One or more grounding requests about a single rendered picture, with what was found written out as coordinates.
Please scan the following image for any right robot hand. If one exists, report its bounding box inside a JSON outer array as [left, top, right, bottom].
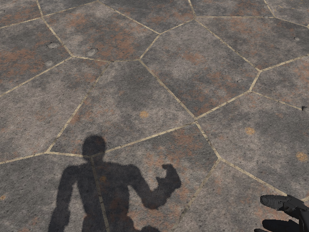
[[254, 194, 309, 232]]

